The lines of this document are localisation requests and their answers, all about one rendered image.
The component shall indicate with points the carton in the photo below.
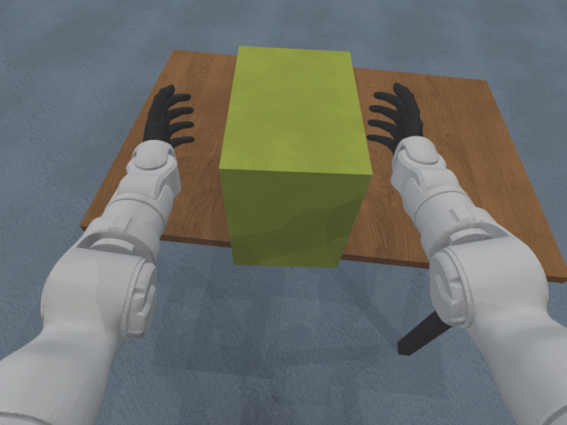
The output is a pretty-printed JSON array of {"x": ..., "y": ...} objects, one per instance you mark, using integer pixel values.
[{"x": 295, "y": 163}]

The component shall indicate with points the table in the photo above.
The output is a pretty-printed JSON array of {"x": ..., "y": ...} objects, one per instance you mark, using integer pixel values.
[{"x": 460, "y": 116}]

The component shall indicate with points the robot left forearm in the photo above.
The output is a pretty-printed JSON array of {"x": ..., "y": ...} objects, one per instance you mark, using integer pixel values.
[{"x": 137, "y": 214}]

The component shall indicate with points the left robot hand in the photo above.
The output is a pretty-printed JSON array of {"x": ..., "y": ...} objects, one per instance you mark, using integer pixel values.
[{"x": 156, "y": 126}]

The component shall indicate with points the right robot hand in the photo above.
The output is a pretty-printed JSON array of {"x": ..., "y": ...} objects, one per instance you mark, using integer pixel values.
[{"x": 407, "y": 118}]

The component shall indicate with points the right robot upper arm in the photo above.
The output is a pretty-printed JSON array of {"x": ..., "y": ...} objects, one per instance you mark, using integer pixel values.
[{"x": 494, "y": 289}]

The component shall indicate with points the left robot upper arm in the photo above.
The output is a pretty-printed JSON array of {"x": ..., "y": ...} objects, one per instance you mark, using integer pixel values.
[{"x": 97, "y": 300}]

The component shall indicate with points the robot right forearm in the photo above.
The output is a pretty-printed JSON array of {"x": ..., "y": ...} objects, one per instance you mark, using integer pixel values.
[{"x": 439, "y": 208}]

